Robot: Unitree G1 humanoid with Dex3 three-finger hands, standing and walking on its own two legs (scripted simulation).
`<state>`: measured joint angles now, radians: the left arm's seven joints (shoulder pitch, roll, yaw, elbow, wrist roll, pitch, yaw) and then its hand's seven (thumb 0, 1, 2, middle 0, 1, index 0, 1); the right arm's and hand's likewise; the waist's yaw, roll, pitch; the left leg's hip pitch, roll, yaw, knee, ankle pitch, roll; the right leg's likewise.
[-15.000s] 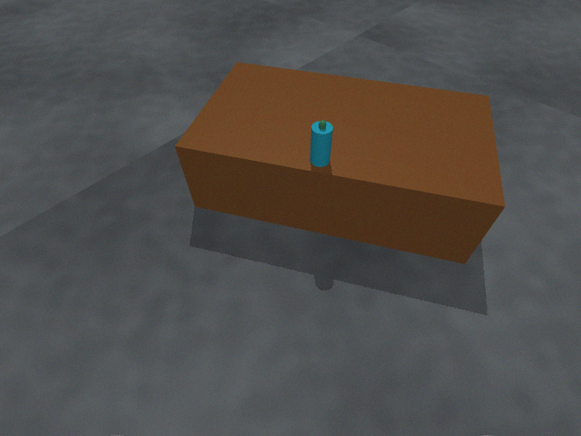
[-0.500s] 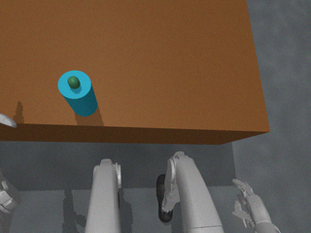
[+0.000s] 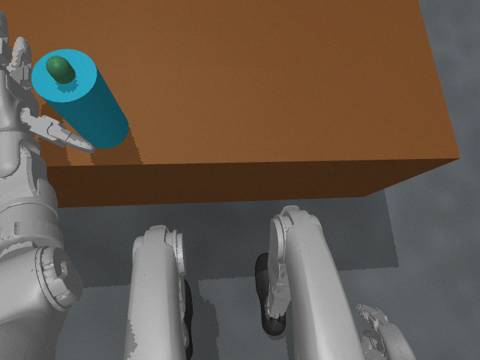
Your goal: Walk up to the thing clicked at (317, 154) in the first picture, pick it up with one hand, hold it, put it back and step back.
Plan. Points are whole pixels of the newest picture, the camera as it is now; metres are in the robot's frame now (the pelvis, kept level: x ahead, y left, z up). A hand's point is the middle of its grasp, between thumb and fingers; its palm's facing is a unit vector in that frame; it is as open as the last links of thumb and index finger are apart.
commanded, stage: close in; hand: left
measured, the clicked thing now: (85, 101) +0.49 +0.19 +0.01
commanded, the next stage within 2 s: rest palm in 0.18 s
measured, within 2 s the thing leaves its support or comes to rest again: leaves its support in 1.64 s
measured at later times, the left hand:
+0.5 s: hand (76, 94) +0.50 +0.20 +0.02, palm faces +0.13 -0.99 -0.02, open 17.7 cm
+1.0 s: hand (78, 98) +0.49 +0.20 +0.01, palm faces +0.12 -0.99 -0.03, open 15.6 cm
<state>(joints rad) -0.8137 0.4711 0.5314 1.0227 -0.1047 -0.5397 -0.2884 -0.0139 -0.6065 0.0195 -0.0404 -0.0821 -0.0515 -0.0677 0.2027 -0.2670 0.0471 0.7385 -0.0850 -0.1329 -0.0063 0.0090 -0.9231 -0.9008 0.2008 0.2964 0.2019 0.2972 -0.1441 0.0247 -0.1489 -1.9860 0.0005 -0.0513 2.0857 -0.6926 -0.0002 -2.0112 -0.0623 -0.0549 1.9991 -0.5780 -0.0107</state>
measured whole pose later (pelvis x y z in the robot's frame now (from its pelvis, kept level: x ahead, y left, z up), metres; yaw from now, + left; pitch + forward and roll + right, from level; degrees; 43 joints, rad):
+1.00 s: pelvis +0.00 +0.00 +0.01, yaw +1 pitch +34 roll -3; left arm -0.82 0.38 0.37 1.07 -0.07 -0.63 -0.13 0.01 -0.58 0.21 -0.40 -0.34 -0.41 -0.33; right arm 0.17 -0.29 0.02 0.69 -0.06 -0.02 0.04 0.01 -0.93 -0.90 0.20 0.30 0.20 0.30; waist -0.13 0.00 -0.16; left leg -1.96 -0.01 -0.04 2.06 -0.69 0.01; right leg -1.99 -0.07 -0.04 1.99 -0.59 0.00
